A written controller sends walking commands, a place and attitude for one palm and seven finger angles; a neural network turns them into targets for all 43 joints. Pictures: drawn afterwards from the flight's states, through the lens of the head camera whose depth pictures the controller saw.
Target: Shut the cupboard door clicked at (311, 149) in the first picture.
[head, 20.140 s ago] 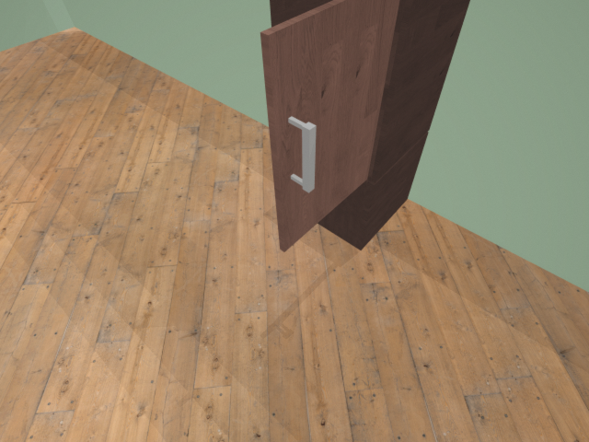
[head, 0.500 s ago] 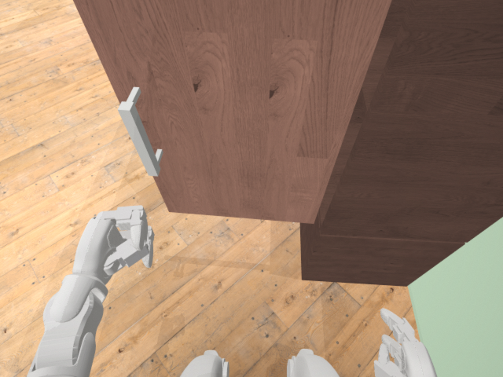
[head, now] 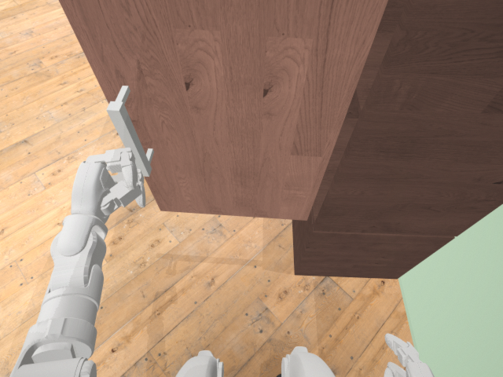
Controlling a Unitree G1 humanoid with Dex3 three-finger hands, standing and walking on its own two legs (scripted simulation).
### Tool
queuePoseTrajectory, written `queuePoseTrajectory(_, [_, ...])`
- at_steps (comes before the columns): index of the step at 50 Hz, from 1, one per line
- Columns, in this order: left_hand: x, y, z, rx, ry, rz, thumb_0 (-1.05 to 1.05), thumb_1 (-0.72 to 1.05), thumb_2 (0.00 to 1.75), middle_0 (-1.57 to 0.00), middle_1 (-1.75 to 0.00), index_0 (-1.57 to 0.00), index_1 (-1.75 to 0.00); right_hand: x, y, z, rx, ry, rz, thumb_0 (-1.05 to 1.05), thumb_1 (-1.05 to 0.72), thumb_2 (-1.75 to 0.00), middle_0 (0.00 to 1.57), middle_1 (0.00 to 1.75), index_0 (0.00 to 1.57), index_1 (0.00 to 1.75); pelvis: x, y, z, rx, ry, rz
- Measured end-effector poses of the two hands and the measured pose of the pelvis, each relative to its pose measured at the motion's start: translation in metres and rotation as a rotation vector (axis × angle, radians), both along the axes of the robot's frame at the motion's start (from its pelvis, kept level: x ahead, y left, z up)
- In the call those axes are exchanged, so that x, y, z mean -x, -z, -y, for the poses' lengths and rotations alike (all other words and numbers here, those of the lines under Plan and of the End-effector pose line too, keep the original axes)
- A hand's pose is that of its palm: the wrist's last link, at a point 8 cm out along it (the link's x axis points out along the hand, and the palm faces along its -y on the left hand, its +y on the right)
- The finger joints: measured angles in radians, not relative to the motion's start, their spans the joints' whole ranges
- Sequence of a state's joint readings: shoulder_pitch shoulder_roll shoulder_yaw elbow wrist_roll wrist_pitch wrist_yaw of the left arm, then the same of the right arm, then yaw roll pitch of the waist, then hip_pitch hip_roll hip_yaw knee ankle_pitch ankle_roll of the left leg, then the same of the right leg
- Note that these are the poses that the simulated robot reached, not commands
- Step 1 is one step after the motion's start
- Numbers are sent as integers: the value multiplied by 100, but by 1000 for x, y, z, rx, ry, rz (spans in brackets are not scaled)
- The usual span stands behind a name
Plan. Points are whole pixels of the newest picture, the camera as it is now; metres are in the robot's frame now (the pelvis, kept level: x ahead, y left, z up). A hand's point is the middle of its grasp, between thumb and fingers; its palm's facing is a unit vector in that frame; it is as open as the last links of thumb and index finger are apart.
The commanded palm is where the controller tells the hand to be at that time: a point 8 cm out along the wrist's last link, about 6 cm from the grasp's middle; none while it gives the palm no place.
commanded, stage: bring the fist close to the handle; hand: left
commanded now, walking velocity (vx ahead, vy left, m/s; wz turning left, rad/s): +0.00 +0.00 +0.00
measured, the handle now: (135, 135) +0.51 +0.22 +0.06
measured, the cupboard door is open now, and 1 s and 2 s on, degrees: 88 85 71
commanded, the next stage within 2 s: push the door shut along its arc in 0.52 s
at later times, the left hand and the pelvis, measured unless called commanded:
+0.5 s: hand (139, 175) +0.42 +0.19 +0.06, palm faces -0.03 -1.00 -0.02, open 3.1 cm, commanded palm +0.40 +0.24 +0.06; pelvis +0.00 +0.00 +0.00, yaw -1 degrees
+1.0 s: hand (149, 158) +0.45 +0.18 +0.06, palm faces -0.13 -0.99 -0.04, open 3.1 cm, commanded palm +0.44 +0.23 +0.06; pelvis -0.01 +0.01 -0.01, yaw -1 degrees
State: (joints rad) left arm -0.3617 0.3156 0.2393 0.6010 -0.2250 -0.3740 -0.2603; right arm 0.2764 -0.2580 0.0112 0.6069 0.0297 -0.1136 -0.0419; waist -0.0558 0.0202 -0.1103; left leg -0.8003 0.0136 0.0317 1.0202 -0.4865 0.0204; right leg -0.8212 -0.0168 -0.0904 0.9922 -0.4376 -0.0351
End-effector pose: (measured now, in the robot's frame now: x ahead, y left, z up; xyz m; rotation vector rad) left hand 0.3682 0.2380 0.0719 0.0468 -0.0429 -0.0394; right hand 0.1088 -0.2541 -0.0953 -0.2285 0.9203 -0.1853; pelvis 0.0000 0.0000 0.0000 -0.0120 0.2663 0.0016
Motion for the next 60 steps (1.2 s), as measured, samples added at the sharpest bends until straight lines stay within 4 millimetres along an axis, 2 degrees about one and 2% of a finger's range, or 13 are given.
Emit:
queuePoseTrajectory(6, [-19,12,2,16,9,-94,1,90,90,-130,-150,-130,-150,18,5,0,-10,23,-60,1,-90,-90,20,30,20,30,3,0,0,-2,4,-11])
queuePoseTrajectory(12, [-37,7,5,27,-6,-26,1,90,90,-130,-150,-130,-150,42,10,6,6,51,-133,0,-90,-90,20,30,20,30,6,3,1,-2,13,-30])
queuePoseTrajectory(20, [-36,17,-8,8,-7,-95,1,90,90,-130,-150,-130,-150,65,8,11,7,99,-197,0,-90,-90,20,30,20,30,3,0,0,-1,22,-36])
queuePoseTrajectory(27, [-34,11,-4,27,-1,-34,1,90,90,-130,-150,-130,-150,63,7,10,19,88,-208,0,-90,-90,20,30,20,30,4,0,-2,3,16,-35])
queuePoseTrajectory(34, [-42,17,1,22,15,-73,1,90,90,-130,-150,-130,-150,49,6,6,15,79,-172,0,-90,-90,20,30,20,30,4,1,-3,5,15,-39])
queuePoseTrajectory(42, [-54,11,1,11,40,-59,1,90,90,-130,-150,-131,-150,45,9,2,12,68,-169,0,-90,-90,20,30,20,30,4,2,-5,7,13,-42])
queuePoseTrajectory(49, [-68,9,3,6,82,-69,1,90,90,-130,-150,-132,-150,57,14,2,18,72,-216,0,-90,-90,20,30,20,30,6,6,-5,12,6,-56])
queuePoseTrajectory(60, [-99,6,10,7,144,-74,1,90,90,-130,-150,-131,-150,93,16,9,45,123,-299,0,-90,-90,20,30,20,30,10,12,-6,18,12,-90])
